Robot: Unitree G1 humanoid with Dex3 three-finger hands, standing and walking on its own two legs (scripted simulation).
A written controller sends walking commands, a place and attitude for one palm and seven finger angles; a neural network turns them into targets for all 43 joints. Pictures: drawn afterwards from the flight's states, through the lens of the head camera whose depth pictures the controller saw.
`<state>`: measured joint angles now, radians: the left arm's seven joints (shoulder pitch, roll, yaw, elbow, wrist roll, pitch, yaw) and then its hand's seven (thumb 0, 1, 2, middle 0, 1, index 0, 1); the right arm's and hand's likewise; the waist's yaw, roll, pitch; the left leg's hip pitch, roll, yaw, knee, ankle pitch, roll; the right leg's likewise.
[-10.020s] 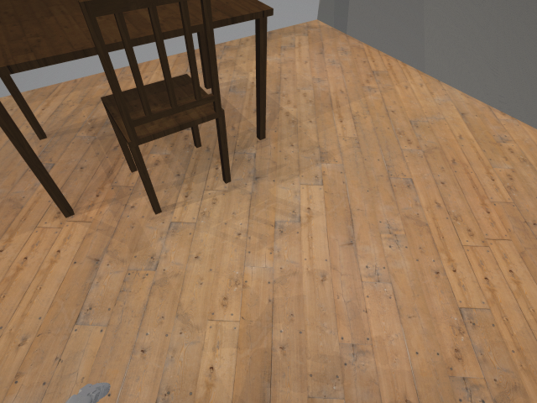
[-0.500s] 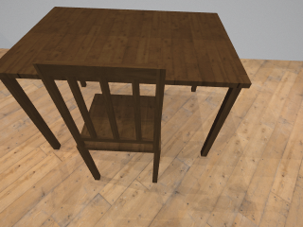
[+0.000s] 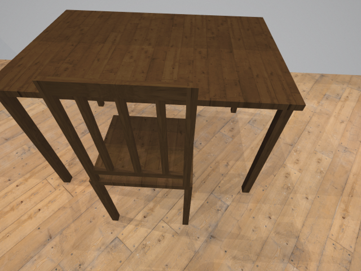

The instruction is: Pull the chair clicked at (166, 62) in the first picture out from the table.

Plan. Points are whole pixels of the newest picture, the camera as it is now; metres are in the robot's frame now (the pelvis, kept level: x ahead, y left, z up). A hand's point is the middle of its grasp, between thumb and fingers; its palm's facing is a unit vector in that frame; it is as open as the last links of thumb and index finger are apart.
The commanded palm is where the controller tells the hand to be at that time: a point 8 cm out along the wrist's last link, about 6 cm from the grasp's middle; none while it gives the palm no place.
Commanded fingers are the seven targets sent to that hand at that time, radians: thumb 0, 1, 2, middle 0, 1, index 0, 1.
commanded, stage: shuffle to correct the standing spot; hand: left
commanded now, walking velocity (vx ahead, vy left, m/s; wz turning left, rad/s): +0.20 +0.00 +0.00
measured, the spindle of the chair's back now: (130, 140) +0.49 +0.19 -0.06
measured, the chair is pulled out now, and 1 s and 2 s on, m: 0.00 0.00 0.00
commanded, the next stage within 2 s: come to a stop and stand still in 0.08 s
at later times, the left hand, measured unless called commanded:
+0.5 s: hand out of the picture +0.12 +0.19 -0.17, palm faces +0.02 -0.98 -0.21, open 7.3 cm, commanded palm none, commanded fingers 0.00 0.90 0.90 -0.20 -0.30 -0.20 -0.30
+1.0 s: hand out of the picture +0.11 +0.20 -0.17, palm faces +0.05 -0.98 -0.21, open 7.3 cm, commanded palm none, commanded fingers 0.00 0.90 0.90 -0.20 -0.30 -0.20 -0.30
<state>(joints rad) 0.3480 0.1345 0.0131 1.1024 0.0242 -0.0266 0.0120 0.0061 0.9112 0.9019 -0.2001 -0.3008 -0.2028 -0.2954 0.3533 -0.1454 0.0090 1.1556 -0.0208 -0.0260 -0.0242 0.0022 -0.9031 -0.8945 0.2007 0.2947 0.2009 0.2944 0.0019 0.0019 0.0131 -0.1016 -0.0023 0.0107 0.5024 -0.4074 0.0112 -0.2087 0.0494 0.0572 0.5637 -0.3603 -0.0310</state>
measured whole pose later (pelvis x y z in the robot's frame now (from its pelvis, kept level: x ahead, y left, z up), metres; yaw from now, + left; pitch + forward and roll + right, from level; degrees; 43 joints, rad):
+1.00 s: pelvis +0.05 +0.01 +0.00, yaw -1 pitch -1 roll +1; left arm 0.22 0.18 0.04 0.98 0.03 0.05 0.04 0.00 0.92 0.90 -0.20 -0.30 -0.20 -0.30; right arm 0.24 -0.15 -0.01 1.03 -0.03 0.03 -0.02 0.01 -0.94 -0.89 0.20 0.29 0.20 0.29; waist 0.02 -0.05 0.03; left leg -0.26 -0.02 0.07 0.48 -0.21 0.04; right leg -0.31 -0.04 0.00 0.81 -0.43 0.00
